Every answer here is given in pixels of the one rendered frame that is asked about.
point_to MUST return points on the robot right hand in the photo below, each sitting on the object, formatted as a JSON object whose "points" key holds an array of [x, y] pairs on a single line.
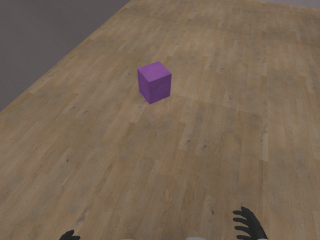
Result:
{"points": [[254, 228]]}

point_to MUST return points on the carton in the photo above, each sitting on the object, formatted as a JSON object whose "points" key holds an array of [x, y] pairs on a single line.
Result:
{"points": [[154, 82]]}

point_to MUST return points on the robot left hand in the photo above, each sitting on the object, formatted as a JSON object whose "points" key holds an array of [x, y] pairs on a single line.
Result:
{"points": [[68, 236]]}

